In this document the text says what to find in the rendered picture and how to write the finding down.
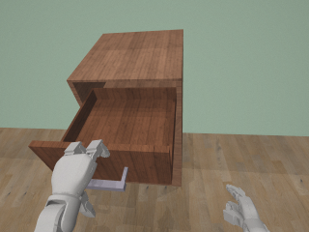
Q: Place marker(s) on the right robot hand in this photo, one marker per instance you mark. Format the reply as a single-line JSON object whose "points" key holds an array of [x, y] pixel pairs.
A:
{"points": [[235, 213]]}

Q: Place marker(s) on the handle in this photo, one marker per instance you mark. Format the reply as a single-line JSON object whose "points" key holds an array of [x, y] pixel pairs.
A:
{"points": [[108, 184]]}

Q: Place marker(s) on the left robot hand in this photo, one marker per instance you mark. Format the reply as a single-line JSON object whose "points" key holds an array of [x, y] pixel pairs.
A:
{"points": [[73, 172]]}

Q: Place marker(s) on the right robot forearm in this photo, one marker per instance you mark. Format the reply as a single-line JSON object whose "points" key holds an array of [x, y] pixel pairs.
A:
{"points": [[254, 225]]}

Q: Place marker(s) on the left robot forearm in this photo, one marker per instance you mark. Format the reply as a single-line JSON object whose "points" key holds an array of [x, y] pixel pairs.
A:
{"points": [[59, 214]]}

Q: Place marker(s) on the cabinet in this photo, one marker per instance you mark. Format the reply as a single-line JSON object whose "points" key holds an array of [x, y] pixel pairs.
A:
{"points": [[144, 59]]}

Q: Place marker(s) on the drawer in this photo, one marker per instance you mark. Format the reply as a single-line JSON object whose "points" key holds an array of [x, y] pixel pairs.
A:
{"points": [[136, 124]]}

